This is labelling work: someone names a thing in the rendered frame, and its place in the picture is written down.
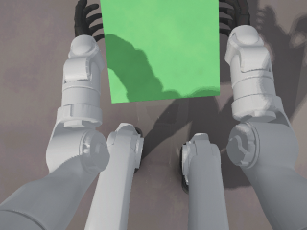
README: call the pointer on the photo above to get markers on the robot left upper arm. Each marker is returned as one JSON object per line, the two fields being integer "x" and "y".
{"x": 74, "y": 159}

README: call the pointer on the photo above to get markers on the robot right forearm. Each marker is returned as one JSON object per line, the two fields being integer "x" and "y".
{"x": 252, "y": 79}

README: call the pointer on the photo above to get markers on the robot left forearm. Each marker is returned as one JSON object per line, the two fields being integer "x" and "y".
{"x": 81, "y": 88}

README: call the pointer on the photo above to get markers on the robot shin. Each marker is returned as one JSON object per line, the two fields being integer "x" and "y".
{"x": 125, "y": 126}
{"x": 214, "y": 147}

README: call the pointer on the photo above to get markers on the carton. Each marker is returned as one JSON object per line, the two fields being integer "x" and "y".
{"x": 161, "y": 49}

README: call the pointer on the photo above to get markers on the robot right hand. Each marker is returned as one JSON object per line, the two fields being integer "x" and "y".
{"x": 240, "y": 15}

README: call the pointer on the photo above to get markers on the robot right upper arm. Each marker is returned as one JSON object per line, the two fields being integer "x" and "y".
{"x": 266, "y": 153}

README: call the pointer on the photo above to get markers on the robot left hand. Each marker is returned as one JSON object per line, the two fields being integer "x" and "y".
{"x": 82, "y": 23}

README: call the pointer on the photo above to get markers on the right robot shin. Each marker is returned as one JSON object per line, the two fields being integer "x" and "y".
{"x": 214, "y": 147}

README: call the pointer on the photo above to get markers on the left robot shin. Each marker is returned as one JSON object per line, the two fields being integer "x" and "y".
{"x": 125, "y": 126}

